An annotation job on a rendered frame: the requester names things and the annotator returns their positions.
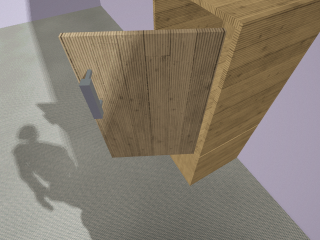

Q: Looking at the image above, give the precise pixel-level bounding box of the handle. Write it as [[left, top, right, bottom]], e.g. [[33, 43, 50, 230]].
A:
[[79, 69, 104, 119]]

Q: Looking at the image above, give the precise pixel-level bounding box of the cupboard door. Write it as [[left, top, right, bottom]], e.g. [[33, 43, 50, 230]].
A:
[[58, 27, 227, 158]]

